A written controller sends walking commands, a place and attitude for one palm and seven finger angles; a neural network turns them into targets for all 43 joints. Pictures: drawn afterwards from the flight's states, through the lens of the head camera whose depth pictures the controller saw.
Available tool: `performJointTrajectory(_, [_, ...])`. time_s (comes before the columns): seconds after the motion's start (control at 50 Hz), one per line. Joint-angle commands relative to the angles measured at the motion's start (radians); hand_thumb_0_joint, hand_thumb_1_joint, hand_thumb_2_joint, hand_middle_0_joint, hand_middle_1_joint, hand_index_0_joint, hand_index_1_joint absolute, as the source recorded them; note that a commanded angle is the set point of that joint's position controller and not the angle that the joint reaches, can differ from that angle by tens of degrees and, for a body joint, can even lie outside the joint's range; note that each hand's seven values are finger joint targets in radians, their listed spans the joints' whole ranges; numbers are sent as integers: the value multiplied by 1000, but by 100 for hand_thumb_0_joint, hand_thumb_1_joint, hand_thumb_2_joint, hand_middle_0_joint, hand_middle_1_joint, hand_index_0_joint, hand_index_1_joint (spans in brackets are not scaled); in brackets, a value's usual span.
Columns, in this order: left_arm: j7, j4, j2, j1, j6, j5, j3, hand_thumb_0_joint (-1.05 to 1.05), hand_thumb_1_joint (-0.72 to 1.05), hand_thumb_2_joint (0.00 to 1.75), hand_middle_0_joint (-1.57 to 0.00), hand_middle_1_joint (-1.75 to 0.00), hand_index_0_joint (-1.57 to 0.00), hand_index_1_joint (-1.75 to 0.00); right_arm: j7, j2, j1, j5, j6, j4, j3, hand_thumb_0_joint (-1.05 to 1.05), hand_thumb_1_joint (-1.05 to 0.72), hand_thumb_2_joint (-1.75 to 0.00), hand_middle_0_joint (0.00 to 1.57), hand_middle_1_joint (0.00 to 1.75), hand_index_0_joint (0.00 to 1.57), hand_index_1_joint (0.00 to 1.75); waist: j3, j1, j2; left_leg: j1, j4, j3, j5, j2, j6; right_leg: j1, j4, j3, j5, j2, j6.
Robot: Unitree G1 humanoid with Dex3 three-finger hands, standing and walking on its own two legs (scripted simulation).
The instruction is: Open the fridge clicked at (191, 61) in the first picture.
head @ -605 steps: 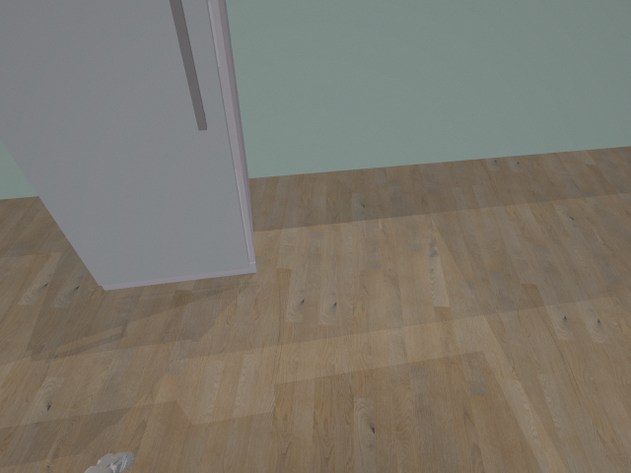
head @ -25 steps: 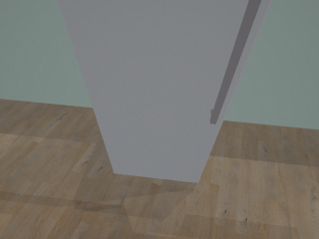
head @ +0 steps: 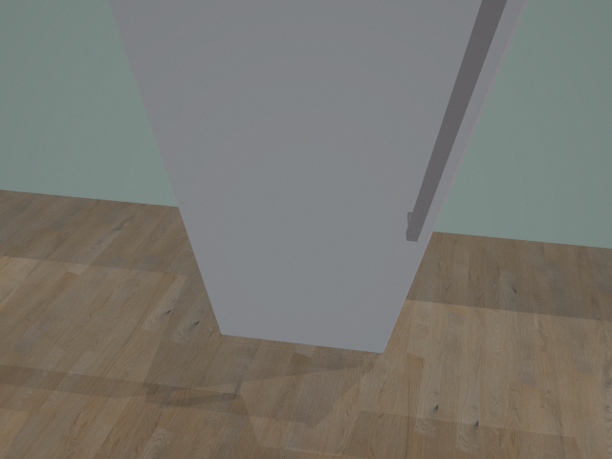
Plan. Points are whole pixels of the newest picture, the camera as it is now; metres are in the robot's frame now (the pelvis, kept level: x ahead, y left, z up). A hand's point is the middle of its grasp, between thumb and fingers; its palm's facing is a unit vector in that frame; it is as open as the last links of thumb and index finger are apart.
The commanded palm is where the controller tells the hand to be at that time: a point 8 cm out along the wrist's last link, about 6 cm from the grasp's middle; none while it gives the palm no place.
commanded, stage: look again from close up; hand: right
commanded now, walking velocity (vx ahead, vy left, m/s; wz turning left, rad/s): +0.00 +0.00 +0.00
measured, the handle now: (441, 136) +0.54 -0.17 +0.16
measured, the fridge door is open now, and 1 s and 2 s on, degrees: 0 0 0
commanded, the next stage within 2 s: shuffle to correct the standing spot in 0.14 s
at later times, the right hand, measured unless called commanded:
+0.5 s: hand out of the picture +0.04 -0.20 -0.18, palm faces +0.00 +0.97 -0.24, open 7.4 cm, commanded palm none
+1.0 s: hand out of the picture +0.10 -0.18 -0.19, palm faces +0.08 +0.98 -0.20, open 7.4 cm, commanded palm none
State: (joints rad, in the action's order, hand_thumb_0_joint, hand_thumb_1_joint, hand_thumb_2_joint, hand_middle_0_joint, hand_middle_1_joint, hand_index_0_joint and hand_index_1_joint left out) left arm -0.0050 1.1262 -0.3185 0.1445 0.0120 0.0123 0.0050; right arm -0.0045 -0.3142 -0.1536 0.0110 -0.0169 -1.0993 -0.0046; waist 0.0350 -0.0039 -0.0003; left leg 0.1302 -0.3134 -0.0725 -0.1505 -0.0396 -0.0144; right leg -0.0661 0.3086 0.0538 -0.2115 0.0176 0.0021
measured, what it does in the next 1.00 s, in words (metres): steps on the spot: left foot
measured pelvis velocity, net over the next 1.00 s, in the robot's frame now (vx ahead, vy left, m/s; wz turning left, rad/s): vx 0.10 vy -0.01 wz -0.06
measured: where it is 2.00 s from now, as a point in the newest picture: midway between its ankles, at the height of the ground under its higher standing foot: outside the picture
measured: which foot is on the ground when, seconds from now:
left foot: down 0.00-0.78, up 0.80-0.98, down 1.00-1.00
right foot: down 0.00-1.00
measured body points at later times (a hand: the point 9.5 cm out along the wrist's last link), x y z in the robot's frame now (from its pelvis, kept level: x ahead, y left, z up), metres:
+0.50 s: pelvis +0.03 +0.00 -0.01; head +0.01 +0.00 +0.44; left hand +0.05 +0.25 -0.16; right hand +0.05 -0.26 -0.16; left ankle +0.01 +0.13 -0.75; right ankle -0.03 -0.12 -0.75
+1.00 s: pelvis +0.10 -0.01 -0.02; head +0.13 -0.01 +0.43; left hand +0.05 +0.20 -0.18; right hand +0.10 -0.24 -0.18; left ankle +0.16 +0.11 -0.74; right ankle -0.01 -0.10 -0.75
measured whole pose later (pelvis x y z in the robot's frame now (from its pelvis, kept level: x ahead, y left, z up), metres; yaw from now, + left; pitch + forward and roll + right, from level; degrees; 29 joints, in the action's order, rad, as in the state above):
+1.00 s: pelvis +0.10 -0.01 -0.02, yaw -3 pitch -2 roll +1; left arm 0.05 1.14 -0.10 0.36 0.00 0.01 -0.01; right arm -0.03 -0.16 -0.26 0.01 0.01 -1.06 0.04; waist 0.12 -0.02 0.00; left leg 0.32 -0.58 -0.10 -0.18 -0.04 0.00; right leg -0.02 0.50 0.10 -0.42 0.03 -0.01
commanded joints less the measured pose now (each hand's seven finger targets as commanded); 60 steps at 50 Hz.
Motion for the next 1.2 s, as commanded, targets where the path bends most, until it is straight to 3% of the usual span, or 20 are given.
performJointTrajectory(0.0, [16, -54, -196, -19, 19, -2, -36, 0, 90, 90, -20, -30, -20, -30, -16, -197, 25, 4, -18, 56, 36, 0, -90, -90, 20, 30, 20, 30, -47, 2, -1, -53, 37, 110, 144, -109, 30, -49, -63, -98, 146, 123, -13])
performJointTrajectory(0.22, [18, -59, -206, -27, 22, -2, -36, 0, 90, 90, -20, -30, -20, -30, -16, -204, 27, 3, -20, 55, 38, 0, -90, -90, 20, 30, 20, 30, -61, 3, 0, -70, 30, 107, 208, -112, 32, -28, -61, -97, 205, 126, -14])
performJointTrajectory(0.28, [12, -29, -78, 31, 4, 4, -5, 0, 90, 90, -20, -30, -20, -30, -21, -83, -40, 0, -3, 21, 9, 0, -90, -90, 20, 30, 20, 30, -65, 4, 6, -65, 30, 85, 65, -105, 8, -40, -53, -87, 101, 117, 0])
performJointTrajectory(0.44, [11, -13, -55, 110, -6, 6, -13, 0, 90, 90, -20, -30, -20, -30, -10, -45, -115, 11, 9, 18, 14, 0, -90, -90, 20, 30, 20, 30, 96, 7, -17, 76, -57, 57, -190, -69, 15, -133, -31, -112, -160, 124, -32])
performJointTrajectory(0.56, [27, -7, 13, 175, 10, 3, -18, 0, 90, 90, -20, -30, -20, -30, -15, -13, -240, 8, -5, -14, 34, 0, -90, -90, 20, 30, 20, 30, 85, 18, 38, -12, -105, 95, -30, -97, 66, -188, 160, -31, 0, 85, -29])
performJointTrajectory(0.64, [32, -37, 74, 165, 14, 1, -25, 0, 90, 90, -20, -30, -20, -30, -26, -30, -359, 8, -13, -41, 63, 0, -90, -90, 20, 30, 20, 30, 66, 41, 190, -138, -36, 250, 79, -223, 168, -364, 399, 62, -229, 41, -6])
performJointTrajectory(0.68, [34, -43, 97, 169, 16, -3, -27, 0, 90, 90, -20, -30, -20, -30, -33, -1, -340, 12, -11, -34, 62, 0, -90, -90, 20, 30, 20, 30, 84, 27, 134, -101, -72, 224, 229, -231, 187, -337, 358, 58, -248, 55, -6])
performJointTrajectory(0.7, [36, -25, 112, 221, 18, -6, -24, 0, 90, 90, -20, -30, -20, -30, -37, 24, -298, 11, -5, -20, 60, 0, -90, -90, 20, 30, 20, 30, 78, -9, 77, -39, -146, 157, 325, -199, 158, -230, 223, 49, -142, 66, -5])
performJointTrajectory(0.72, [40, 17, 101, 327, 25, -5, -28, 0, 90, 90, -20, -30, -20, -30, -39, 59, -254, 8, 1, -4, 52, 0, -90, -90, 20, 30, 20, 30, 33, -56, -33, 53, -304, 41, 370, -106, 94, -39, 100, 10, 203, 91, -14])
performJointTrajectory(0.74, [56, 56, 38, 434, 30, 3, -42, 0, 90, 90, -20, -30, -20, -30, -39, 114, -230, -1, -1, 19, 35, 0, -90, -90, 20, 30, 20, 30, -12, -81, -212, 210, -463, -47, 181, -22, 27, 142, 122, -124, 693, 227, -62])
performJointTrajectory(0.76, [67, 91, 33, 485, 24, -1, -37, 0, 90, 90, -20, -30, -20, -30, -47, 130, -179, -5, -2, 37, 21, 0, -90, -90, 20, 30, 20, 30, 21, -94, -306, 367, -532, -25, -340, 13, 3, 244, 121, -177, 1232, 316, -108])
performJointTrajectory(0.78, [78, 101, 48, 467, 11, -3, -26, 0, 90, 90, -20, -30, -20, -30, -55, 108, -167, -2, 9, 29, 30, 0, -90, -90, 20, 30, 20, 30, 64, -80, -324, 386, -562, 30, -460, -6, 0, 237, 142, -139, 1404, 317, -114])
performJointTrajectory(0.84, [81, 52, 36, 385, 4, 3, -35, 0, 90, 90, -20, -30, -20, -30, -45, 111, -132, 9, 22, 39, 39, 0, -90, -90, 20, 30, 20, 30, 137, -56, -172, 380, -492, 2, -371, -16, 11, 153, 114, -103, 1146, 274, -117])
performJointTrajectory(0.94, [77, -26, 14, 245, -2, -10, -62, 0, 90, 90, -20, -30, -20, -30, -29, 101, -267, 9, 31, 33, 58, 0, -90, -90, 20, 30, 20, 30, 14, 39, -76, 64, -215, -38, 75, 2, 16, -2, 198, -19, 812, 207, -72])
performJointTrajectory(0.96, [74, -33, 26, 247, -6, -11, -68, 0, 90, 90, -20, -30, -20, -30, -30, 76, -290, 11, 27, 30, 64, 0, -90, -90, 20, 30, 20, 30, -16, 46, -28, -4, -187, 2, 293, -31, 27, -51, 256, -1, 639, 169, -47])
performJointTrajectory(1.0, [64, -28, 106, 305, -20, -19, -72, 0, 90, 90, -20, -30, -20, -30, -37, 0, -266, 12, 18, 43, 76, 0, -90, -90, 20, 30, 20, 30, -81, 20, 178, -91, -145, 208, 726, -266, 163, -188, 439, 37, -79, 22, 2])
performJointTrajectory(1.02, [63, -25, 129, 314, -31, -17, -72, 0, 90, 90, -20, -30, -20, -30, -38, -10, -238, 6, 14, 48, 75, 0, -90, -90, 20, 30, 20, 30, -59, 5, 163, -38, -87, 224, 695, -322, 219, -195, 526, 6, -358, 2, 2])
performJointTrajectory(1.04, [62, -28, 153, 281, -41, -16, -71, 0, 90, 90, -20, -30, -20, -30, -42, 0, -192, 10, 14, 65, 78, 0, -90, -90, 20, 30, 20, 30, -20, 10, 198, 38, -53, 245, 565, -317, 243, -200, 603, -26, -408, 23, -2])
performJointTrajectory(1.12, [44, -20, 167, 299, -46, -3, -62, 0, 90, 90, -20, -30, -20, -30, -49, 9, -52, 20, 30, 121, 77, 0, -90, -90, 20, 30, 20, 30, 7, -25, 144, 204, 4, 215, 124, -260, 209, -170, 538, -21, -320, 41, -6])
performJointTrajectory(1.18, [36, -7, 168, 371, -28, 0, -56, 0, 90, 90, -20, -30, -20, -30, -44, 10, -25, 12, 35, 134, 77, 0, -90, -90, 20, 30, 20, 30, -47, -50, 80, 232, -55, 178, -111, -199, 146, -50, 231, 13, -129, 32, 0])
